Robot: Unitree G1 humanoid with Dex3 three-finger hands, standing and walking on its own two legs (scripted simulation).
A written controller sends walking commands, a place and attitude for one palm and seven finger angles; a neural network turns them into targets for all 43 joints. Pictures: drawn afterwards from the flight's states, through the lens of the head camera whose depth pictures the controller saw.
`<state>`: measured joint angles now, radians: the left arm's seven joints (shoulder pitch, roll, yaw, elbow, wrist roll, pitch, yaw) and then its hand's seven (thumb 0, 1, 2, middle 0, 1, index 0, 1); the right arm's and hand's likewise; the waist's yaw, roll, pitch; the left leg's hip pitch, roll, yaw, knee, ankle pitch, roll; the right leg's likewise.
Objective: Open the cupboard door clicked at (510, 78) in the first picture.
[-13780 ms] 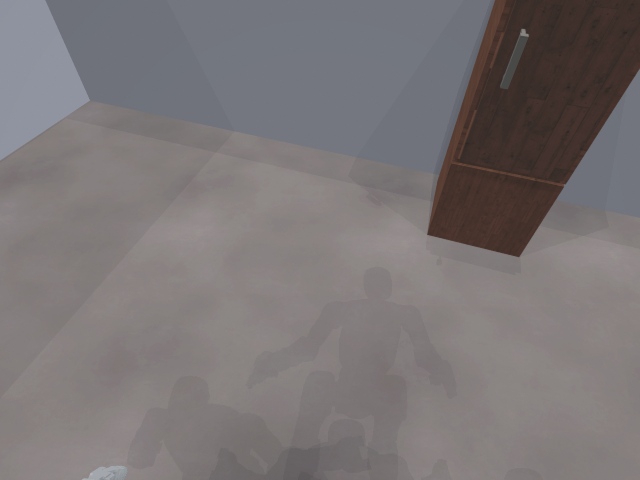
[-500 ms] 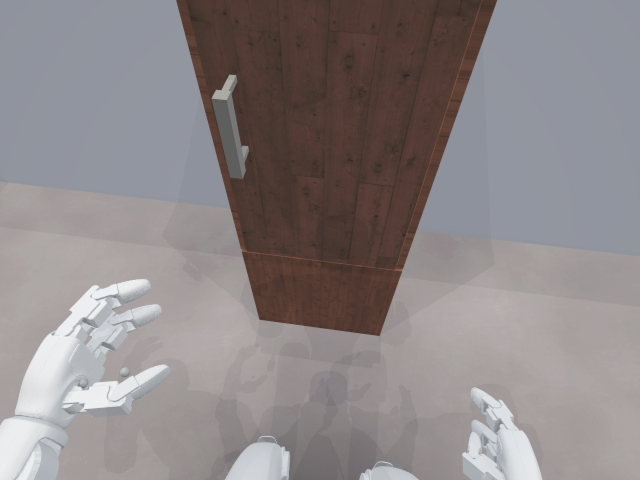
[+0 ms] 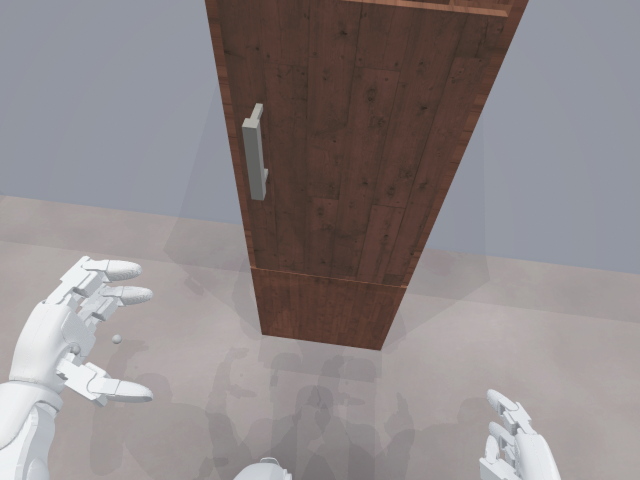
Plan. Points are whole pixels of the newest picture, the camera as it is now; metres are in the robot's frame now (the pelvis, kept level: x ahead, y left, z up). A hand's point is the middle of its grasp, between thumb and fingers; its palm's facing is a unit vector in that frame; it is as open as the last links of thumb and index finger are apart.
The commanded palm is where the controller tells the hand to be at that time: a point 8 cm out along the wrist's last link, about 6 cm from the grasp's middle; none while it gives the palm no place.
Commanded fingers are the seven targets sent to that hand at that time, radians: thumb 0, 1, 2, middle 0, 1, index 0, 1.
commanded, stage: raise the hand with hooked fingers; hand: left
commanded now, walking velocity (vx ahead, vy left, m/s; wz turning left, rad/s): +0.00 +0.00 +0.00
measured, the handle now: (258, 153) +0.56 +0.14 +0.07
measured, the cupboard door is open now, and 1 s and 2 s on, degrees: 0 0 0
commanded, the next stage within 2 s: move the hooked fingers beside the handle in 0.86 s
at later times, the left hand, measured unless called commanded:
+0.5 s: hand (81, 285) +0.29 +0.29 +0.10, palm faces -0.05 -1.00 -0.04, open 13.9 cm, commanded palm +0.26 +0.33 +0.10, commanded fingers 0.00 -0.50 0.30 -0.30 -1.20 -0.30 -1.20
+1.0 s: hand (100, 294) +0.29 +0.26 +0.10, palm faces -0.04 -1.00 -0.03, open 13.9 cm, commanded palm +0.27 +0.31 +0.10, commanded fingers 0.00 -0.50 0.30 -0.30 -1.20 -0.30 -1.20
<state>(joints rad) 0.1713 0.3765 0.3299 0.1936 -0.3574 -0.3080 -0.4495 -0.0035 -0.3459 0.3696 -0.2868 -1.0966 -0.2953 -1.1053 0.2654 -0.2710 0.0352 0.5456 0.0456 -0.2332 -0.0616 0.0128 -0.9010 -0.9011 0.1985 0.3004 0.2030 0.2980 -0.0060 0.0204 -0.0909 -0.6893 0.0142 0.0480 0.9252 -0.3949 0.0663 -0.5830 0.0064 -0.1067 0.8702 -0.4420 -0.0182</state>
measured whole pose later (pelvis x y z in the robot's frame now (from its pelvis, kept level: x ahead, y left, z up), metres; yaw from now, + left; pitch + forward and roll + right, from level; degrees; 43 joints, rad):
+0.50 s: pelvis +0.00 +0.01 +0.01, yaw +0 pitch +7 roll -3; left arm -0.07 0.48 0.42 0.41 -0.36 -0.19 -0.55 -0.01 -0.50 0.30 -0.30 -1.19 -0.30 -1.20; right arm 0.30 -0.29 0.06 0.55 0.05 -0.19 -0.08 0.01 -0.90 -0.90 0.20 0.30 0.21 0.30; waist -0.01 0.02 -0.06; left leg -0.59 0.00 0.06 0.82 -0.35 0.08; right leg -0.49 0.00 -0.09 0.76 -0.39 0.00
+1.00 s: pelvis +0.00 -0.01 +0.01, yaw +0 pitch +7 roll -2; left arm -0.06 0.45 0.42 0.43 -0.37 -0.23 -0.56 -0.01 -0.50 0.30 -0.30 -1.20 -0.31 -1.20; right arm 0.28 -0.28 0.05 0.55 0.05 -0.18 -0.08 0.01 -0.90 -0.90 0.20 0.30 0.20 0.30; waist -0.01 0.03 -0.07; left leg -0.60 0.02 0.05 0.82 -0.35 0.06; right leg -0.50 0.02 -0.10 0.77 -0.40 -0.03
